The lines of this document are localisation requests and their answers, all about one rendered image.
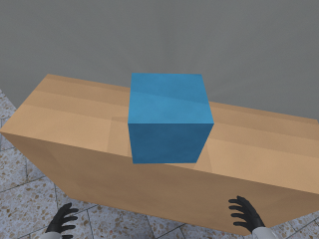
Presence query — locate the robot left hand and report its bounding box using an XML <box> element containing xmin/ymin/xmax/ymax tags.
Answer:
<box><xmin>45</xmin><ymin>202</ymin><xmax>79</xmax><ymax>239</ymax></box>

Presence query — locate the robot right hand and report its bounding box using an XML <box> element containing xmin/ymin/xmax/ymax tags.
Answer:
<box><xmin>228</xmin><ymin>195</ymin><xmax>265</xmax><ymax>234</ymax></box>

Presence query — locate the robot right forearm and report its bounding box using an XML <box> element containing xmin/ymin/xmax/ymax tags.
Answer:
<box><xmin>251</xmin><ymin>226</ymin><xmax>279</xmax><ymax>239</ymax></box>

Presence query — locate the carton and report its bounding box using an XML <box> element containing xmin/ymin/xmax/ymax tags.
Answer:
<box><xmin>128</xmin><ymin>73</ymin><xmax>214</xmax><ymax>164</ymax></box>

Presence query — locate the pedestal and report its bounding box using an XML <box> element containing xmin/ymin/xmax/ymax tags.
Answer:
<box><xmin>0</xmin><ymin>74</ymin><xmax>319</xmax><ymax>236</ymax></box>

